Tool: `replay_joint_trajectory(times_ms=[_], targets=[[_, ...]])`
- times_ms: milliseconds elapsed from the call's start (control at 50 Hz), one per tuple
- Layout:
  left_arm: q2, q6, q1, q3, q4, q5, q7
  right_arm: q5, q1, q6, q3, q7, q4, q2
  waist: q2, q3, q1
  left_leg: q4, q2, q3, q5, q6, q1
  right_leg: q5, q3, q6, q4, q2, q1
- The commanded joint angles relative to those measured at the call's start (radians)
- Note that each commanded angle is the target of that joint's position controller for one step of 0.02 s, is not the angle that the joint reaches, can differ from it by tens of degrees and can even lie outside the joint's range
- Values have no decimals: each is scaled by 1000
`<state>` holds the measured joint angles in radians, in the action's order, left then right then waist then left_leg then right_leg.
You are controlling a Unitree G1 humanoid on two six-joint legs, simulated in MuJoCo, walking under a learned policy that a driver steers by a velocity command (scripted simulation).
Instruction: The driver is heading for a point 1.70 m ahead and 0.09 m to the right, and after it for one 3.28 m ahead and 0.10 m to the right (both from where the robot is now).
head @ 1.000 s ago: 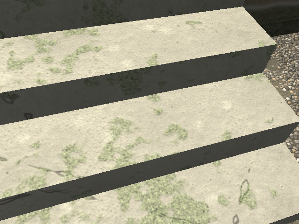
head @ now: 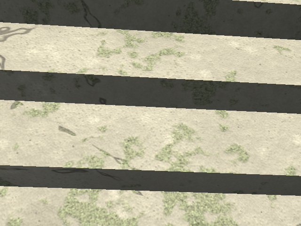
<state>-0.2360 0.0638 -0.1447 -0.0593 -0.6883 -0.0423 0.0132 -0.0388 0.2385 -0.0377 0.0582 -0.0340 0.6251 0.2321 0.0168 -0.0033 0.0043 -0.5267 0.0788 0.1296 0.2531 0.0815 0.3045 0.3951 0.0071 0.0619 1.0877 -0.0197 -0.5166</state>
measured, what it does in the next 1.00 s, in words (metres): climbs: right foot, then left foot 0.17 m higher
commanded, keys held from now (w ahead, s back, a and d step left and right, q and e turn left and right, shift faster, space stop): w+q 0.08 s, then w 0.92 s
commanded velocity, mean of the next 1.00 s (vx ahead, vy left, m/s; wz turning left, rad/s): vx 0.43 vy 0.00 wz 0.18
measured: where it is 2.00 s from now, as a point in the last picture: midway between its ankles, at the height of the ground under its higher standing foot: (102, 60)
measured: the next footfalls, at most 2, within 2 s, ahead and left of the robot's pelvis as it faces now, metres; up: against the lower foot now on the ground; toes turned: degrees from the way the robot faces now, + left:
right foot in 0.16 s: +0.04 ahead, -0.10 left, +0.00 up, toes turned +5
left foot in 0.70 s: +0.39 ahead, +0.18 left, +0.17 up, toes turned +14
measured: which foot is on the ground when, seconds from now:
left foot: down 0.00-0.16, up 0.18-0.68, down 0.70-1.00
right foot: up 0.00-0.14, down 0.16-0.74, up 0.76-1.00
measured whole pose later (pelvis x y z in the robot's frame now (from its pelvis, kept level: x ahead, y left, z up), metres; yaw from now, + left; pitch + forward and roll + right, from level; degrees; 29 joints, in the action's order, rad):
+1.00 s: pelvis +0.36 +0.13 +0.15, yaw +8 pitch +4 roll +0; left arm -0.20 -0.09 -0.08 0.00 -0.71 0.01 -0.09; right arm -0.10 0.43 0.06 0.01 0.08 1.07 0.18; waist 0.04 0.07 0.00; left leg -0.67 0.06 -0.14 0.35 0.12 0.40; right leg -0.08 -0.27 -0.27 2.12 -0.10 -1.26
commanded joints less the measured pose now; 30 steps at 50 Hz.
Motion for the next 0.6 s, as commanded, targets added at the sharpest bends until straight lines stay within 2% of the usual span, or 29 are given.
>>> replay_joint_trajectory(times_ms=[20,60,100,120,140,160,180,200,220,240,260,300,340,380,400,420,440,480,500,520,540,560,580,600], targets=[[-48,-32,95,0,119,0,-6,-12,58,4,56,8,-64,151,-190,30,46,233,-216,346,205,174,-121,85,17,-35,-159,-17,-63],[-46,-46,68,3,123,8,3,-11,34,6,60,14,-75,146,-181,25,30,225,-199,359,190,170,-60,125,18,-60,-274,-33,52],[-47,-59,-8,1,112,22,16,-4,-7,11,61,17,-85,133,-176,26,-11,202,-183,366,104,150,13,90,19,-88,-432,-46,211],[-25,-66,-103,3,85,25,23,12,-22,11,60,12,-82,117,-156,35,-57,180,-160,361,92,131,87,-65,17,-106,-581,-39,367],[-25,-74,-161,1,57,21,33,22,-32,15,52,8,-79,85,-102,19,-87,113,-113,316,108,96,149,-143,27,-102,-720,-29,476],[-54,-88,-197,-2,39,3,42,24,-18,25,39,12,-72,14,55,16,-86,-115,-12,182,231,47,286,-87,-131,-97,-797,106,605],[-174,-96,-246,-20,50,-12,42,34,-31,37,24,7,-118,-41,236,46,-95,-386,130,30,337,-11,480,79,-560,-158,-937,394,626],[-191,-95,-202,-39,38,-22,37,-6,24,39,50,11,-104,60,169,0,-33,-616,46,43,286,-33,470,213,-672,-250,-950,440,479],[-110,-100,-149,-21,38,-8,28,-21,33,39,58,23,-66,80,54,-64,1,-712,19,64,198,-41,496,353,-596,-270,-940,383,423],[-74,-114,-118,-8,39,-2,20,-16,29,42,52,34,-41,66,25,-123,18,-750,10,63,139,-52,537,294,-470,-252,-933,317,405],[-63,-126,-117,-9,34,0,18,-17,43,45,52,43,-16,58,35,-101,11,-824,15,38,82,-58,548,155,-380,-233,-920,267,428],[-58,-150,-181,-11,-8,2,12,-30,47,51,49,59,6,40,43,-54,-6,-965,23,14,12,-63,558,-128,-255,-243,-875,225,444],[-63,-160,-241,-16,-46,11,5,-31,14,54,45,61,-1,29,46,-32,-20,-1049,24,-6,20,-67,612,-255,-205,-272,-842,222,474],[-67,-162,-303,-18,-79,13,3,-32,-58,51,37,61,-25,16,54,-45,-41,-1106,10,-27,40,-74,717,-323,-193,-299,-833,234,517],[-59,-165,-351,-16,-105,15,6,-34,-114,47,29,56,-42,0,75,-57,-65,-1175,7,-59,83,-74,800,-375,-195,-317,-831,245,559],[-53,-168,-440,-17,-150,11,8,-32,-144,38,16,40,-45,-49,139,-42,-96,-1425,23,-105,177,-61,925,-374,-236,-369,-831,273,628],[-54,-173,-465,-15,-172,14,8,-31,-180,36,8,26,-72,-52,116,-69,-85,-1507,-12,-76,239,-43,1060,-306,-259,-374,-843,302,676],[-40,-188,-491,-8,-219,16,4,-30,-312,44,-18,12,-128,-77,62,-129,-79,-1582,-62,-82,322,-9,1240,-179,-258,-337,-878,324,701],[-36,-191,-495,-1,-244,17,6,-26,-389,50,-36,12,-164,-96,53,-154,-81,-1566,-81,-111,346,3,1280,-151,-234,-306,-912,316,677],[-31,-192,-484,5,-264,17,8,-24,-426,54,-49,17,-188,-100,48,-159,-66,-1500,-108,-147,347,6,1256,-141,-201,-279,-946,295,630],[-32,-195,-504,8,-287,10,7,-22,-474,54,-61,18,-218,-124,109,-154,-85,-1596,-111,-183,378,16,1307,-196,-199,-283,-968,308,644],[-38,-193,-492,12,-301,12,13,-16,-495,54,-70,21,-244,-122,107,-161,-68,-1561,-143,-174,408,23,1332,-209,-176,-269,-990,314,652],[-32,-180,-486,19,-319,18,19,-5,-523,57,-88,27,-274,-127,83,-152,-60,-1392,-172,-217,407,19,1260,-204,-119,-247,-1047,272,610],[-22,-163,-495,25,-346,31,30,-4,-573,57,-101,35,-314,-140,70,-171,-64,-1285,-192,-213,399,26,1175,-297,-106,-244,-1108,266,544]])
